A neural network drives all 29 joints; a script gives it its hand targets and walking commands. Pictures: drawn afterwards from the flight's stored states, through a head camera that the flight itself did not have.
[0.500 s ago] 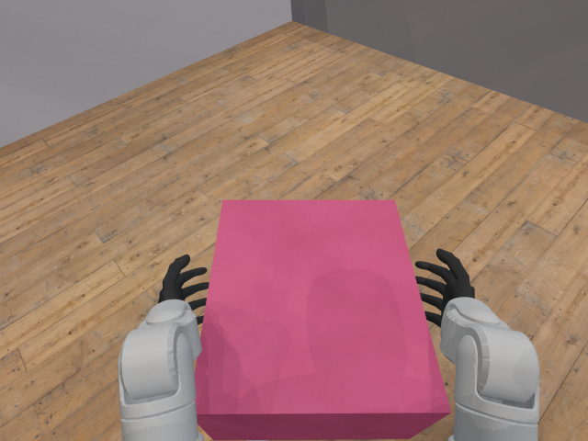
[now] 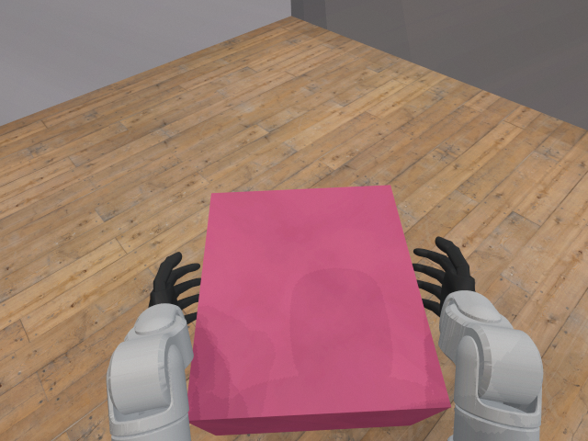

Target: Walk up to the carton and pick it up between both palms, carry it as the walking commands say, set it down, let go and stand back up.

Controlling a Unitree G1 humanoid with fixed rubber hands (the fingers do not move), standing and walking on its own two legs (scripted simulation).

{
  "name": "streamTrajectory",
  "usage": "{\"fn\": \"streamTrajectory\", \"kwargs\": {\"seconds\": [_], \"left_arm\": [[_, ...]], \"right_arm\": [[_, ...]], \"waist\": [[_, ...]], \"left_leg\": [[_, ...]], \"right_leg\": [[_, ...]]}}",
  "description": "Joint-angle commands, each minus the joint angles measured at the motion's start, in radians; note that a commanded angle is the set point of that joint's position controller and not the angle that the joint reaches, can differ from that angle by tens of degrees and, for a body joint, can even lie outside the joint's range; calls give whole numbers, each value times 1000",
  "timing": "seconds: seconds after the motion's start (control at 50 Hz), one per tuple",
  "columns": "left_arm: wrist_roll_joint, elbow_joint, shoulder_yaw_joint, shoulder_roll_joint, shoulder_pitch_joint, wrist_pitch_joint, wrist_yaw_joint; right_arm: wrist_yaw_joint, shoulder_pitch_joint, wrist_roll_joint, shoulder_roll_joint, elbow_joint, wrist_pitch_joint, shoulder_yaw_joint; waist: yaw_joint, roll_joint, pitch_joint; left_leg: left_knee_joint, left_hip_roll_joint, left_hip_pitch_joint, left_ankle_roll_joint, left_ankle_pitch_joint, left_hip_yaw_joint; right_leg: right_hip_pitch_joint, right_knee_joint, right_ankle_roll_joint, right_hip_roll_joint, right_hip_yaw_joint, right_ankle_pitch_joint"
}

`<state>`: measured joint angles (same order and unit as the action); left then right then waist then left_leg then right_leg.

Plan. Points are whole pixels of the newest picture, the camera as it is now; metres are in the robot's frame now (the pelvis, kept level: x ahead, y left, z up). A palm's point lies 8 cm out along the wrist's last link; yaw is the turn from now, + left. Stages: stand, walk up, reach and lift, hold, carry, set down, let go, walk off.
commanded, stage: carry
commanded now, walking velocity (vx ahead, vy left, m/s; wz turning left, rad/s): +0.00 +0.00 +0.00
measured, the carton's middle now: (307, 304) +0.31 +0.00 +0.01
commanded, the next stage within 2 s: hold in 1.68 s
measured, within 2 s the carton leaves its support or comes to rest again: neither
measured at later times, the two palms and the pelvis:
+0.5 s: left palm (165, 322) +0.25 +0.17 +0.10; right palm (467, 309) +0.26 -0.17 +0.10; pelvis -0.01 +0.00 +0.00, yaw +0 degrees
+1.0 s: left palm (165, 322) +0.25 +0.17 +0.10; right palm (467, 309) +0.26 -0.17 +0.10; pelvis -0.01 +0.00 +0.00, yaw +0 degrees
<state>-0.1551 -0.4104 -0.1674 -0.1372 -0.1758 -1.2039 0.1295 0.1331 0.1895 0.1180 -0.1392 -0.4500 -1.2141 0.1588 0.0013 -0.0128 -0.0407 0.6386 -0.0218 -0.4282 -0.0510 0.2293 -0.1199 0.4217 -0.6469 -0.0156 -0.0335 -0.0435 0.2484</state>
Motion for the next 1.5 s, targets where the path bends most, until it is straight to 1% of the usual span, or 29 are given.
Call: {"fn": "streamTrajectory", "kwargs": {"seconds": [0.0,0.06,0.08,0.1,0.14,0.16,0.18,0.28,0.3,0.34,0.4,0.46,0.5,0.56,0.58,0.64,0.7,0.8,0.84,0.88,0.96,0.98,1.1,1.16,1.2,1.34,1.38,1.44,1.48], "left_arm": [[517,-263,785,-951,-532,4,-243],[515,-246,781,-941,-535,-4,-243],[513,-238,780,-938,-534,-8,-243],[514,-242,774,-932,-532,-10,-243],[512,-226,773,-929,-528,-14,-244],[514,-225,772,-930,-535,-16,-246],[515,-222,776,-933,-547,-19,-245],[514,-208,768,-932,-552,-22,-243],[516,-212,765,-937,-556,-22,-244],[518,-212,768,-937,-562,-22,-244],[515,-217,768,-928,-558,-21,-241],[515,-221,767,-933,-559,-17,-240],[519,-228,771,-935,-564,-16,-241],[514,-215,766,-935,-561,-17,-239],[512,-211,763,-929,-549,-16,-238],[515,-221,770,-932,-553,-14,-239],[513,-211,765,-934,-550,-16,-239],[510,-213,764,-928,-549,-14,-238],[509,-207,765,-928,-548,-16,-238],[513,-211,764,-931,-548,-15,-239],[514,-218,767,-932,-547,-12,-239],[513,-222,769,-929,-555,-11,-239],[507,-211,764,-926,-540,-13,-239],[508,-206,762,-926,-539,-12,-238],[512,-215,770,-933,-548,-11,-239],[510,-211,766,-932,-537,-10,-239],[511,-220,770,-932,-542,-10,-238],[509,-215,763,-926,-540,-10,-238],[514,-221,769,-932,-546,-8,-238]], "right_arm": [[-242,444,-447,-1003,-144,6,-758],[-239,441,-437,-992,-127,-4,-754],[-239,421,-428,-984,-109,-8,-744],[-239,426,-434,-987,-116,-11,-749],[-238,422,-430,-983,-105,-14,-744],[-239,420,-427,-984,-96,-17,-741],[-239,424,-424,-982,-92,-19,-737],[-237,429,-425,-983,-88,-23,-737],[-237,430,-426,-988,-90,-23,-739],[-237,429,-425,-988,-85,-23,-737],[-236,419,-423,-982,-81,-21,-737],[-236,425,-427,-982,-94,-19,-741],[-235,410,-423,-985,-85,-18,-738],[-234,413,-420,-980,-79,-19,-736],[-232,404,-418,-973,-82,-18,-737],[-233,409,-423,-977,-90,-16,-740],[-232,412,-420,-977,-87,-16,-740],[-232,407,-419,-975,-85,-16,-740],[-232,402,-416,-971,-77,-17,-736],[-230,407,-418,-977,-89,-17,-741],[-231,396,-419,-979,-83,-15,-741],[-232,399,-420,-979,-85,-15,-744],[-231,406,-420,-974,-90,-15,-745],[-230,394,-417,-976,-79,-15,-741],[-231,404,-419,-976,-94,-10,-744],[-231,399,-420,-978,-90,-13,-746],[-231,399,-420,-979,-92,-12,-743],[-230,397,-419,-978,-88,-14,-745],[-229,386,-417,-980,-83,-12,-742]], "waist": [[1,33,547],[2,20,512],[2,2,503],[3,17,495],[2,16,500],[2,23,497],[2,6,484],[3,-5,520],[4,10,527],[3,-9,536],[4,-5,551],[3,17,564],[3,8,562],[4,3,560],[3,16,568],[3,-1,556],[3,10,557],[2,17,554],[4,-10,544],[3,21,552],[2,14,562],[2,24,558],[3,4,543],[3,15,555],[3,11,566],[4,19,549],[3,7,554],[3,33,556],[3,16,559]], "left_leg": [[-180,-122,153,28,72,173],[-227,-139,113,17,169,203],[-235,-137,103,20,176,202],[-231,-133,101,23,183,195],[-228,-127,108,26,176,188],[-231,-126,108,25,168,193],[-236,-130,109,24,163,194],[-245,-144,126,16,117,204],[-241,-143,123,14,105,207],[-228,-144,145,13,70,198],[-216,-149,153,6,10,206],[-193,-143,165,5,-15,190],[-188,-141,165,3,-33,187],[-188,-144,159,1,-37,194],[-186,-143,162,-1,-28,192],[-197,-139,160,-1,14,191],[-191,-142,154,-3,-13,196],[-203,-139,151,-4,33,201],[-204,-142,150,-2,16,198],[-200,-138,143,-4,30,201],[-179,-133,156,-1,-24,185],[-183,-132,160,-2,-16,186],[-204,-138,151,-7,39,197],[-193,-139,156,-5,-24,191],[-185,-137,158,-3,-33,190],[-204,-140,152,-9,17,200],[-200,-141,158,-7,3,197],[-184,-138,159,-6,-24,187],[-185,-135,170,-8,-34,190]], "right_leg": [[-172,202,-32,-158,137,122],[-148,207,-22,-133,123,197],[-147,206,-20,-129,121,193],[-146,211,-22,-132,123,207],[-145,216,-20,-129,123,207],[-141,216,-21,-131,128,199],[-136,216,-19,-128,123,184],[-181,174,-15,-107,94,92],[-189,173,-17,-108,98,82],[-187,167,-19,-110,99,50],[-210,149,-17,-108,92,-13],[-215,153,-20,-116,101,-37],[-218,152,-19,-115,97,-54],[-216,147,-20,-114,94,-42],[-223,150,-21,-115,95,-50],[-205,157,-23,-114,99,-5],[-217,156,-21,-116,97,-30],[-213,161,-24,-110,96,12],[-210,160,-24,-110,96,-6],[-219,161,-24,-107,95,1],[-224,164,-27,-119,106,-50],[-222,163,-27,-118,103,-43],[-210,165,-25,-108,96,18],[-227,158,-24,-108,94,-43],[-237,157,-25,-109,92,-49],[-218,160,-26,-103,92,-5],[-219,158,-25,-103,94,-15],[-228,164,-26,-110,98,-44],[-223,158,-26,-109,93,-47]]}}
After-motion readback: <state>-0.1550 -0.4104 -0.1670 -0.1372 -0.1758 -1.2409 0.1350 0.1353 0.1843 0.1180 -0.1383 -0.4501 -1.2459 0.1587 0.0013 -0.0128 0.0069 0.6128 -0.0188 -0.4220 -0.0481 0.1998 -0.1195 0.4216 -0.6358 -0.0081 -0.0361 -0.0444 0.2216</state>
